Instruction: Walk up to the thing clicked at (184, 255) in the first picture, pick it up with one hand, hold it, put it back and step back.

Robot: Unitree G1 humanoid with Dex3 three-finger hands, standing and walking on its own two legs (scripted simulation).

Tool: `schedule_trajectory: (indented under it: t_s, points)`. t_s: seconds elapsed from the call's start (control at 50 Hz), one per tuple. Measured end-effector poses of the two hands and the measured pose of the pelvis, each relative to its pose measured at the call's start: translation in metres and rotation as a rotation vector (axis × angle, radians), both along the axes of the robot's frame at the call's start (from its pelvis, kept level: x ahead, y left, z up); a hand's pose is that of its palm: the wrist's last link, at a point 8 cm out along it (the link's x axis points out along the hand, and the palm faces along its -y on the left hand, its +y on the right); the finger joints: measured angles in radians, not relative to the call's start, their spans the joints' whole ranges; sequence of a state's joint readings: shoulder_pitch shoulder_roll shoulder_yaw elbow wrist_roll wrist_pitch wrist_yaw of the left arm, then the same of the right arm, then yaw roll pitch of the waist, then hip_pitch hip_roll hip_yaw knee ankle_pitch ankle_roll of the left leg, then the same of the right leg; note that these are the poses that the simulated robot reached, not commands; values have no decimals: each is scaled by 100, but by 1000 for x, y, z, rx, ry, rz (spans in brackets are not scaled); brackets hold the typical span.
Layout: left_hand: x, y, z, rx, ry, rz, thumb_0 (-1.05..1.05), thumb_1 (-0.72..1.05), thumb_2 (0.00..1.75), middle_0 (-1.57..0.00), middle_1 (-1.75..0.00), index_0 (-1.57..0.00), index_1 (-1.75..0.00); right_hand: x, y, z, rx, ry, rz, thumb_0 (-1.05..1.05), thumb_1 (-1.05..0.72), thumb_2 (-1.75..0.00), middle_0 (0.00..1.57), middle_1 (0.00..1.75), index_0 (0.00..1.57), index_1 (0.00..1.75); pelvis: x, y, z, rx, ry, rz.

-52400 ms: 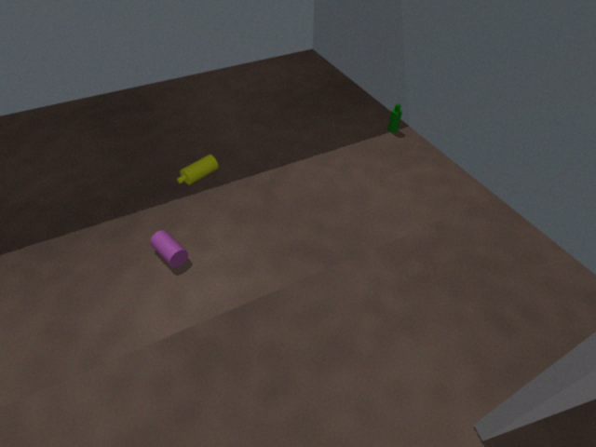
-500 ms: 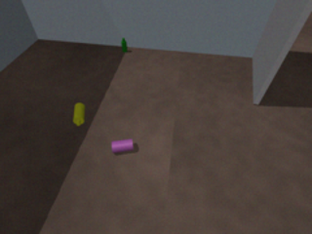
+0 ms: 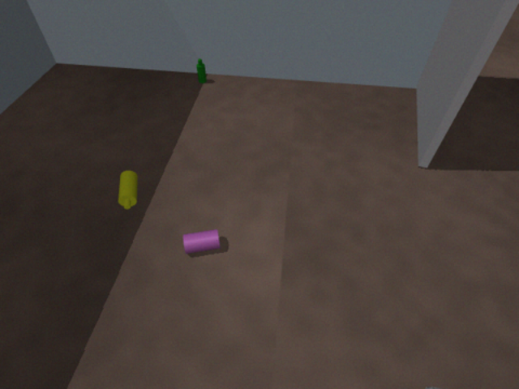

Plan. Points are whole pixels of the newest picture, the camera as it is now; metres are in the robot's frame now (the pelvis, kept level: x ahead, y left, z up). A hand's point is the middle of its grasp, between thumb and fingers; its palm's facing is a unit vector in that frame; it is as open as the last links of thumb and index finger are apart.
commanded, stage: stand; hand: left
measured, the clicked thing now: (201, 241) +0.86 +0.24 -0.74
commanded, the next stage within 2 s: walk up in 0.88 s
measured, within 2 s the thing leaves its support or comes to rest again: neither
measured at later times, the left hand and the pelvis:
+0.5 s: hand out of the picture +0.06 +0.25 -0.15, palm faces -0.03 -0.94 -0.35, open 7.4 cm; pelvis -0.02 +0.00 +0.00, yaw +0 degrees
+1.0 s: hand out of the picture +0.06 +0.26 -0.15, palm faces -0.04 -0.94 -0.35, open 7.4 cm; pelvis +0.00 +0.00 +0.00, yaw -1 degrees
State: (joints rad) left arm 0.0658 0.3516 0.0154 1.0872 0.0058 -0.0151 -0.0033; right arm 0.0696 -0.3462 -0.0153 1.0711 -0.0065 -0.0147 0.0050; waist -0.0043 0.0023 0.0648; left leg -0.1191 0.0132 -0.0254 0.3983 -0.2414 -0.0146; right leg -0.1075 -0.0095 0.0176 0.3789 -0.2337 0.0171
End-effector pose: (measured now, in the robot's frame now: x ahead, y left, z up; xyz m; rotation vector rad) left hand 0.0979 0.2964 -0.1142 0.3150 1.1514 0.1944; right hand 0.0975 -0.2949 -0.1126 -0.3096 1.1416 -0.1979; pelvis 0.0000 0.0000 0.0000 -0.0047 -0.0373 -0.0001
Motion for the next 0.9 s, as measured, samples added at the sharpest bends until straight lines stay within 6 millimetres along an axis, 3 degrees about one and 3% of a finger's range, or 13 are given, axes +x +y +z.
schedule_trajectory:
  t_s: [0.52,0.9]
  points:
    - [-48,1,-1,7,89,6,1,90,89,-20,-30,-20,-30,-55,-4,-5,10,104,-29,1,-91,-90,21,30,21,30,-19,-1,4,4,-4,-2]
    - [-46,-1,-2,4,101,-2,1,90,89,-20,-30,-20,-30,-54,-6,-7,11,121,-26,1,-91,-90,21,30,21,30,-13,-2,3,5,11,-3]
